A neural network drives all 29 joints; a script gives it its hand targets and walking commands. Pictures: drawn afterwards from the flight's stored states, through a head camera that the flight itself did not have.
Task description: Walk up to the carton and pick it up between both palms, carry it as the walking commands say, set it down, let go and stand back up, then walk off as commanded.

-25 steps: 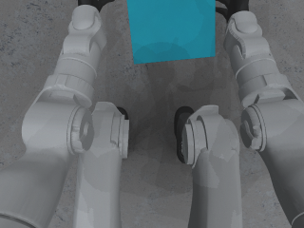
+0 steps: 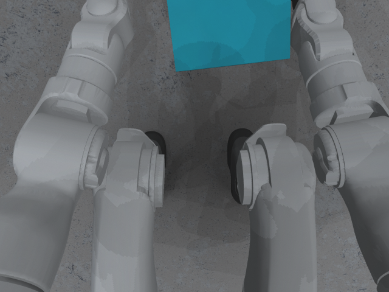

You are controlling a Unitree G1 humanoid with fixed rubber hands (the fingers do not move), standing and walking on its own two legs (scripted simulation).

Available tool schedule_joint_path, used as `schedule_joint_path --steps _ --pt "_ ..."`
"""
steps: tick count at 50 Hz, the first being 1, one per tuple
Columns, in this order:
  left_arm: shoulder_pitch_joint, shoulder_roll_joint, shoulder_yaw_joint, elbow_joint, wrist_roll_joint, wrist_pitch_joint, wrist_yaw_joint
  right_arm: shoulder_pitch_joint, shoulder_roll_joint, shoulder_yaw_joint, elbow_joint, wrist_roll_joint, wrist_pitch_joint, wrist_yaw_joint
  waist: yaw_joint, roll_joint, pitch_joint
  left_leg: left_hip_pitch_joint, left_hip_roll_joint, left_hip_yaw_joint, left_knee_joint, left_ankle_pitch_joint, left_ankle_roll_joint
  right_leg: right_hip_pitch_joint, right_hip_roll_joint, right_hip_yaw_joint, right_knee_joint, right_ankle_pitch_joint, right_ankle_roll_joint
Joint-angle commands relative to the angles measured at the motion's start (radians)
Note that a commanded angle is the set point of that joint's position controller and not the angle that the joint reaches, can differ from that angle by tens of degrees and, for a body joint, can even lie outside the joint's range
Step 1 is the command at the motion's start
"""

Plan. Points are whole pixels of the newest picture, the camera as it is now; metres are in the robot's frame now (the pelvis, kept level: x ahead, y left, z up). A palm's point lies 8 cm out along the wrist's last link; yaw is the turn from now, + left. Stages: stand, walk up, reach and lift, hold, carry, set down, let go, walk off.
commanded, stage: reach and lift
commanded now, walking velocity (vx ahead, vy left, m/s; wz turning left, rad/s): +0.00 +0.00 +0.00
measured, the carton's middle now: out of the picture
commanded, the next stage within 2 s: none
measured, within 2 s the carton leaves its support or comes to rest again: leaves its support in 0.88 s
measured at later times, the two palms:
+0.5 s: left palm out of the picture +0.53 +0.08 -0.16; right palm out of the picture +0.53 -0.16 -0.17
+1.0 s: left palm out of the picture +0.53 +0.08 -0.14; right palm out of the picture +0.52 -0.15 -0.17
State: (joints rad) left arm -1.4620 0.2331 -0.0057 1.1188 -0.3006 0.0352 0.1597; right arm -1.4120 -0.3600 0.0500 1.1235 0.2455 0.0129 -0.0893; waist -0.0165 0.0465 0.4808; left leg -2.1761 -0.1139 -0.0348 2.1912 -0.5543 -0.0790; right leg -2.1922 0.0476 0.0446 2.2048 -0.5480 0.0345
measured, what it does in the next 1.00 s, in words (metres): stands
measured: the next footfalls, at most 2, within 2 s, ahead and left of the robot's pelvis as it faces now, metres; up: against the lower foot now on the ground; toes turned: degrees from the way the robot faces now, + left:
none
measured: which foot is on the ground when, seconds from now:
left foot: down 0.00-1.00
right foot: down 0.00-1.00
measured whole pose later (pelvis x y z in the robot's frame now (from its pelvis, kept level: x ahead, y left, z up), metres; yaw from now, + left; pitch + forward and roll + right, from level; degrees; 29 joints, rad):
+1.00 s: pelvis +0.03 +0.00 -0.01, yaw +0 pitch +40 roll +2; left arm -1.24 -0.04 0.38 0.93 0.05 0.10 0.24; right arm -1.22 -0.19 -0.10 1.05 0.04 0.15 -0.18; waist 0.02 0.03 0.12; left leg -2.30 -0.11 -0.04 2.22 -0.63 -0.08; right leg -2.33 0.08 0.06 2.23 -0.60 0.04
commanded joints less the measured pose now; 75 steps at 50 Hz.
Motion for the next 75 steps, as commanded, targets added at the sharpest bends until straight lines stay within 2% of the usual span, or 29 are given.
schedule_joint_path --steps 1,4,7,10,11,13,20,21,24,27,34,36,40,43,45,46,48,49,52,53,56,58,59,62,66,68,71,74,75 --pt "-0.094 -0.149 0.101 -0.172 0.096 -0.074 0.040 -0.337 0.102 -0.024 -0.202 -0.005 -0.055 -0.005 0.069 -0.082 -1.549 0.568 0.003 0.096 -0.183 0.355 0.018 0.652 0.027 -0.045 -0.189 0.367 0.001" --pt "-0.091 -0.156 0.099 -0.162 0.115 -0.098 0.047 -0.264 0.197 0.028 -0.122 -0.001 -0.052 -0.012 0.094 -0.088 -1.495 0.526 0.005 0.102 -0.187 0.351 0.016 0.646 0.044 -0.023 -0.215 0.368 0.007" --pt "-0.057 -0.226 0.083 -0.066 0.115 -0.077 0.031 -0.244 0.186 -0.037 -0.042 -0.077 -0.048 -0.025 -0.006 -0.111 -1.377 0.454 0.005 0.088 -0.181 0.274 0.017 0.577 0.044 -0.035 -0.235 0.307 0.008" --pt "-0.162 -0.428 0.097 -0.061 0.141 -0.067 -0.035 -0.379 0.399 0.035 -0.087 -0.095 -0.044 0.001 0.022 -0.124 -1.306 0.322 -0.010 0.107 -0.167 0.216 0.021 0.604 0.049 0.003 -0.256 0.291 0.001" --pt "-0.198 -0.506 0.059 -0.074 0.154 -0.066 -0.050 -0.386 0.488 0.017 -0.079 -0.114 -0.042 0.015 -0.008 -0.116 -1.308 0.329 -0.019 0.082 -0.182 0.221 0.030 0.575 0.059 -0.021 -0.232 0.308 0.000" --pt "-0.268 -0.584 0.111 -0.131 0.222 -0.074 -0.072 -0.425 0.639 0.023 -0.072 -0.106 -0.038 0.048 0.065 -0.076 -1.283 0.331 -0.034 0.111 -0.175 0.209 0.028 0.549 0.084 -0.008 -0.234 0.273 -0.009" --pt "-0.294 -0.985 0.107 -0.113 0.316 -0.007 -0.183 -0.482 1.009 0.012 -0.141 -0.188 0.012 0.154 0.067 -0.011 -1.285 0.320 -0.069 0.145 -0.139 0.266 0.037 0.493 0.126 -0.029 -0.206 0.316 -0.019" --pt "-0.308 -0.986 0.107 -0.105 0.319 -0.001 -0.191 -0.454 0.994 -0.001 -0.119 -0.216 0.023 0.159 0.027 -0.029 -1.269 0.296 -0.068 0.137 -0.126 0.245 0.036 0.469 0.121 -0.036 -0.205 0.304 -0.023" --pt "-0.292 -1.045 0.094 -0.115 0.315 0.016 -0.199 -0.508 1.042 0.032 -0.192 -0.187 0.026 0.174 0.058 -0.021 -1.323 0.360 -0.073 0.128 -0.122 0.309 0.041 0.468 0.128 -0.054 -0.174 0.340 -0.020" --pt "-0.251 -1.102 0.081 -0.127 0.322 0.026 -0.211 -0.426 1.078 0.010 -0.183 -0.193 0.031 0.188 0.009 -0.023 -1.319 0.372 -0.072 0.123 -0.123 0.306 0.042 0.435 0.134 -0.072 -0.171 0.338 -0.023" --pt "-0.177 -1.160 0.065 -0.139 0.316 0.032 -0.203 -0.394 1.119 0.043 -0.234 -0.172 0.031 0.190 0.025 -0.049 -1.343 0.395 -0.079 0.101 -0.117 0.382 0.047 0.425 0.127 -0.075 -0.149 0.404 -0.021" --pt "-0.194 -1.171 0.051 -0.170 0.325 0.033 -0.197 -0.376 1.134 0.034 -0.202 -0.155 0.035 0.191 0.057 0.026 -1.367 0.412 -0.083 0.123 -0.127 0.406 0.038 0.428 0.136 -0.056 -0.164 0.428 -0.027" --pt "-0.110 -1.190 0.103 -0.085 0.345 0.055 -0.194 -0.421 1.094 0.036 -0.287 -0.182 0.035 0.189 0.042 -0.037 -1.308 0.380 -0.079 0.099 -0.122 0.376 0.044 0.375 0.129 -0.067 -0.165 0.381 -0.022" --pt "-0.163 -1.215 0.001 -0.209 0.303 0.050 -0.180 -0.433 1.114 0.083 -0.379 -0.141 0.032 0.173 0.035 0.002 -1.532 0.493 -0.078 0.097 -0.134 0.452 0.038 0.485 0.139 -0.082 -0.149 0.464 -0.023" --pt "-0.167 -1.203 0.003 -0.244 0.317 0.054 -0.170 -0.396 1.146 0.073 -0.372 -0.150 0.040 0.167 0.018 -0.051 -1.534 0.493 -0.078 0.092 -0.142 0.418 0.044 0.503 0.137 -0.089 -0.162 0.434 -0.009" --pt "-0.156 -1.241 -0.012 -0.288 0.297 0.060 -0.163 -0.459 1.156 0.139 -0.478 -0.126 0.040 0.164 0.049 -0.069 -1.628 0.564 -0.092 0.094 -0.138 0.490 0.038 0.551 0.138 -0.080 -0.170 0.483 -0.002" --pt "-0.157 -1.260 0.017 -0.235 0.302 0.062 -0.169 -0.458 1.158 0.119 -0.421 -0.136 0.045 0.156 0.052 -0.078 -1.582 0.469 -0.093 0.111 -0.127 0.408 0.045 0.562 0.136 -0.067 -0.189 0.428 -0.010" --pt "-0.172 -1.246 0.012 -0.236 0.309 0.077 -0.168 -0.468 1.135 0.074 -0.433 -0.151 0.046 0.152 0.016 -0.067 -1.565 0.468 -0.088 0.100 -0.160 0.357 0.048 0.545 0.136 -0.091 -0.197 0.389 -0.014" --pt "-0.168 -1.279 0.003 -0.256 0.322 0.094 -0.170 -0.491 1.165 0.107 -0.464 -0.159 0.060 0.149 0.051 -0.078 -1.601 0.462 -0.094 0.107 -0.167 0.364 0.038 0.594 0.138 -0.084 -0.205 0.396 -0.007" --pt "-0.227 -1.268 -0.058 -0.369 0.283 0.100 -0.169 -0.567 1.203 0.172 -0.620 -0.122 0.065 0.142 0.033 -0.128 -1.819 0.577 -0.100 0.107 -0.165 0.437 0.046 0.737 0.144 -0.098 -0.209 0.492 0.008" --pt "-0.151 -1.297 -0.008 -0.215 0.337 0.136 -0.163 -0.641 1.121 0.138 -0.607 -0.146 0.069 0.141 0.047 -0.067 -1.707 0.543 -0.087 0.098 -0.192 0.321 0.045 0.637 0.131 -0.111 -0.222 0.343 -0.006" --pt "-0.182 -1.284 0.025 -0.239 0.358 0.145 -0.167 -0.615 1.153 0.122 -0.519 -0.170 0.096 0.146 0.054 -0.105 -1.656 0.526 -0.091 0.099 -0.210 0.278 0.044 0.615 0.133 -0.117 -0.238 0.291 0.009" --pt "-0.219 -1.310 -0.014 -0.345 0.332 0.144 -0.165 -0.649 1.208 0.183 -0.626 -0.134 0.106 0.146 0.079 -0.148 -1.841 0.612 -0.096 0.111 -0.208 0.332 0.052 0.731 0.139 -0.112 -0.239 0.360 0.012" --pt "-0.251 -1.305 0.006 -0.312 0.338 0.175 -0.163 -0.638 1.200 0.147 -0.544 -0.159 0.140 0.150 0.040 -0.157 -1.841 0.611 -0.091 0.115 -0.217 0.279 0.044 0.739 0.140 -0.129 -0.265 0.289 0.011" --pt "-0.256 -1.276 0.013 -0.352 0.345 0.201 -0.184 -0.721 1.281 0.215 -0.637 -0.125 0.172 0.147 0.141 -0.219 -1.985 0.658 -0.083 0.134 -0.226 0.294 0.060 0.851 0.139 -0.111 -0.279 0.314 0.032" --pt "-0.298 -1.281 -0.053 -0.403 0.304 0.223 -0.193 -0.758 1.314 0.275 -0.730 -0.106 0.181 0.141 0.134 -0.237 -2.162 0.687 -0.085 0.139 -0.225 0.348 0.056 1.027 0.142 -0.099 -0.271 0.442 0.035" --pt "-0.237 -1.277 0.022 -0.277 0.362 0.248 -0.211 -0.783 1.300 0.233 -0.658 -0.140 0.201 0.146 0.199 -0.237 -2.006 0.634 -0.071 0.146 -0.254 0.242 0.062 0.955 0.127 -0.096 -0.295 0.288 0.032" --pt "-0.277 -1.253 -0.041 -0.450 0.297 0.250 -0.221 -0.809 1.393 0.350 -0.796 -0.077 0.233 0.137 0.225 -0.298 -2.247 0.689 -0.086 0.145 -0.244 0.375 0.078 1.205 0.137 -0.042 -0.298 0.513 0.034" --pt "-0.306 -1.232 -0.025 -0.440 0.307 0.257 -0.227 -0.783 1.389 0.300 -0.703 -0.102 0.245 0.133 0.192 -0.300 -2.174 0.615 -0.084 0.149 -0.257 0.313 0.080 1.175 0.132 -0.043 -0.302 0.480 0.033"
